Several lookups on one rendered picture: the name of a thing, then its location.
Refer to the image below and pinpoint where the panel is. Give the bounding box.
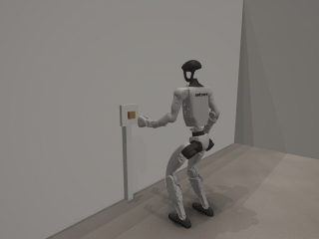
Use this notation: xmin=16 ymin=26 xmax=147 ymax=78
xmin=120 ymin=104 xmax=139 ymax=201

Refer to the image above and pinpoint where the left robot forearm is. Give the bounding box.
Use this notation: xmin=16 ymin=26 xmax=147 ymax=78
xmin=145 ymin=114 xmax=172 ymax=128

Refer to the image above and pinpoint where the robot right upper arm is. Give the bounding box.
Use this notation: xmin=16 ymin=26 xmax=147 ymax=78
xmin=205 ymin=87 xmax=220 ymax=119

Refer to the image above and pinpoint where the robot torso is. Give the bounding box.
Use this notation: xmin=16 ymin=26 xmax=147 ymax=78
xmin=181 ymin=85 xmax=210 ymax=153

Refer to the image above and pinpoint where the button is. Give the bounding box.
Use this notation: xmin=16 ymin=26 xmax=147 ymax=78
xmin=128 ymin=111 xmax=136 ymax=120

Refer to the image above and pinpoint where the right robot shin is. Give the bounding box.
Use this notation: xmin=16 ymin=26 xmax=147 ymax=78
xmin=188 ymin=168 xmax=209 ymax=209

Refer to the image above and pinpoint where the robot left hand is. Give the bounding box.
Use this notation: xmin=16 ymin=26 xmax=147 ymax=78
xmin=138 ymin=116 xmax=149 ymax=127

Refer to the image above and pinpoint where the right robot forearm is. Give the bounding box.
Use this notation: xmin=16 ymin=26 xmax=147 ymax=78
xmin=203 ymin=117 xmax=219 ymax=134

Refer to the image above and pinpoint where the robot left upper arm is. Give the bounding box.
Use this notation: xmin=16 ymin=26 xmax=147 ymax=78
xmin=168 ymin=88 xmax=189 ymax=122

